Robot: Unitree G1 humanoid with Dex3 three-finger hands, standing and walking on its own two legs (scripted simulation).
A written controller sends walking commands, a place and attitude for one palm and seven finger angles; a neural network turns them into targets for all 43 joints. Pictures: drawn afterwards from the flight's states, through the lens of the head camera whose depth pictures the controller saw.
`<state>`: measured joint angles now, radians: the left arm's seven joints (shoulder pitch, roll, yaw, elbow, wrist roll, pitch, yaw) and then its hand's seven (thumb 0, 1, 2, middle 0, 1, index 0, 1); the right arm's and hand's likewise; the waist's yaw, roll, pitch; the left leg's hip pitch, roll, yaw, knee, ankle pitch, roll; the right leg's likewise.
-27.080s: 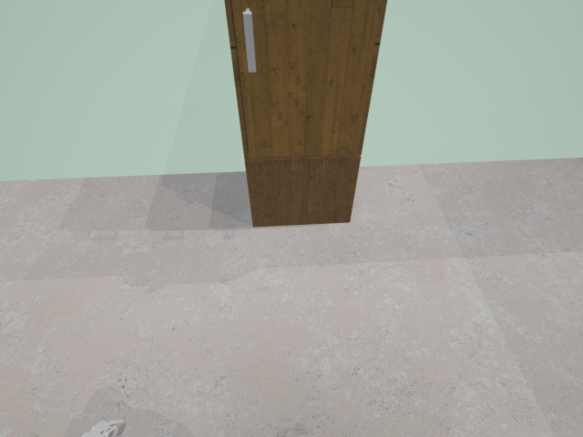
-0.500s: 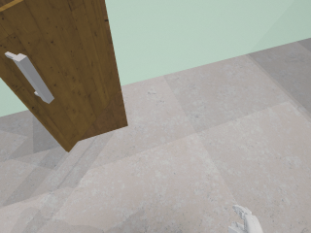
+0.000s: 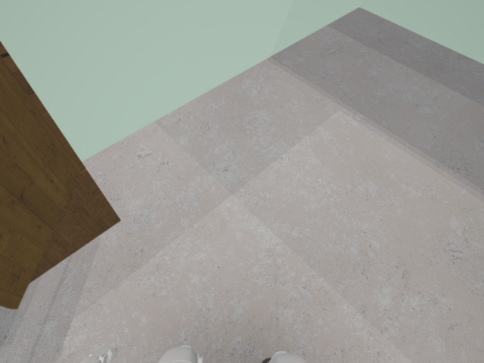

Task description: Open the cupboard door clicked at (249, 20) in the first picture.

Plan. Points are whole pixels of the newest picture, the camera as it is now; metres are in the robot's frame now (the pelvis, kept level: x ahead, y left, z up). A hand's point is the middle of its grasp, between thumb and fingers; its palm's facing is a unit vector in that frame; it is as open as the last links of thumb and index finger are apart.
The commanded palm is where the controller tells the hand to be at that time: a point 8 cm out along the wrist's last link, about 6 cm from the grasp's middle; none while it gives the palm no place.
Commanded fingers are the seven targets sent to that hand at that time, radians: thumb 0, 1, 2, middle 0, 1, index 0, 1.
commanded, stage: walk to a spot facing it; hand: left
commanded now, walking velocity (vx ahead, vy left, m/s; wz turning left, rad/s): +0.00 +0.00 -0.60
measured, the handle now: out of the picture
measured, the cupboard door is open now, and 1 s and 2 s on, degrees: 43 43 43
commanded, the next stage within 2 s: turn to face it in 1.58 s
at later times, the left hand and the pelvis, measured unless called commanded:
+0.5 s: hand (159, 335) +0.17 +0.16 -0.15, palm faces -0.27 -0.93 -0.24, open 7.4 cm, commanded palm none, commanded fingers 0.00 0.90 0.90 -0.20 -0.30 -0.20 -0.30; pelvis +0.06 -0.02 +0.01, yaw -17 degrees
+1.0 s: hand (267, 208) +0.46 -0.05 -0.16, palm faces -0.58 -0.78 -0.24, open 7.4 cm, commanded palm none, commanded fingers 0.00 0.90 0.90 -0.20 -0.30 -0.20 -0.30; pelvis +0.21 -0.13 -0.02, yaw -34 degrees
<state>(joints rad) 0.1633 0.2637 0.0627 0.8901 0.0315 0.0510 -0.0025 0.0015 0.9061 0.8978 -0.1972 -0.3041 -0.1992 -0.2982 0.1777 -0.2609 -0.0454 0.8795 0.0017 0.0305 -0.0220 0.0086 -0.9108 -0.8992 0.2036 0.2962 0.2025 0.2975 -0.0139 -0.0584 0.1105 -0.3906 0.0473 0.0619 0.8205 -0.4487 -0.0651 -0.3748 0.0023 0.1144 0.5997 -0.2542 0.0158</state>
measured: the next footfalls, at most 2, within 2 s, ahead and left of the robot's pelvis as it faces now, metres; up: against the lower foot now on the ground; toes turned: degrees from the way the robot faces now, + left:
left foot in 0.04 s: +0.05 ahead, +0.15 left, +0.00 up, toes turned +2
right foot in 0.30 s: +0.05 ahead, -0.15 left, +0.00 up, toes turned -14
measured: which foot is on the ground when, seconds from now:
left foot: up 0.00-0.02, down 0.04-0.28, up 0.30-0.56, down 0.58-0.94, up 0.96-1.00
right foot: down 0.00-0.04, up 0.06-0.28, down 0.30-0.58, up 0.60-0.92, down 0.94-1.00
